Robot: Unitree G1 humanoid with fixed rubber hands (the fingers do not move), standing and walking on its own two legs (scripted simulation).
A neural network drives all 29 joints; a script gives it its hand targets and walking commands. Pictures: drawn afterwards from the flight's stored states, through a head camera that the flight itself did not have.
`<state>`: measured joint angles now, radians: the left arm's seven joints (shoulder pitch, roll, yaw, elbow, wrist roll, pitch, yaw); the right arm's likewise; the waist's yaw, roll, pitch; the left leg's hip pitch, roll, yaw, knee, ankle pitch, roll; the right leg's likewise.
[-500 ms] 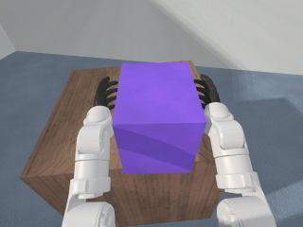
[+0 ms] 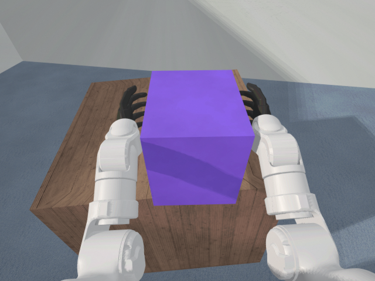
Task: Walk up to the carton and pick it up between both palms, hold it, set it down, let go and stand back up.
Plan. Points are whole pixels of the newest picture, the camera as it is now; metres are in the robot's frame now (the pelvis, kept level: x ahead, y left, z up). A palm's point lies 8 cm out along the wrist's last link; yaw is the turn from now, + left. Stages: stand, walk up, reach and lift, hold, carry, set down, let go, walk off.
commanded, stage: hold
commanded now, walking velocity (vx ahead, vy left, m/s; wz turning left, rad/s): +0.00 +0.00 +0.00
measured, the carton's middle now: (193, 136) +0.39 +0.01 +0.14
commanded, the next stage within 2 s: set down in 1.00 s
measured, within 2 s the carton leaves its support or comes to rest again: neither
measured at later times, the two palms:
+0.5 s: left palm (130, 126) +0.39 +0.14 +0.18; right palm (258, 121) +0.39 -0.13 +0.17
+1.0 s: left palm (128, 122) +0.39 +0.14 +0.19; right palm (258, 117) +0.39 -0.13 +0.18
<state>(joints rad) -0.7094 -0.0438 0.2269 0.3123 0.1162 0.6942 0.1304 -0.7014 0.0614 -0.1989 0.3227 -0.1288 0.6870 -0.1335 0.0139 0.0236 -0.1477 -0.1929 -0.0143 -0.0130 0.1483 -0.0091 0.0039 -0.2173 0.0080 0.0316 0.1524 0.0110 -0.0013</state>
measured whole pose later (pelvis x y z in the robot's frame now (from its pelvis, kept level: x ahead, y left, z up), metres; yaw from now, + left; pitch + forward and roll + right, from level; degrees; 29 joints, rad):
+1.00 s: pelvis +0.01 +0.00 +0.00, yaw +0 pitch +3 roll +0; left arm -0.69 -0.06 0.23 0.29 0.13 0.69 0.13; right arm -0.69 0.06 -0.19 0.30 -0.14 0.69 -0.12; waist 0.01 0.02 -0.13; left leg -0.16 -0.01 -0.01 0.12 -0.01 0.01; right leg -0.19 0.01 0.03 0.12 0.01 0.00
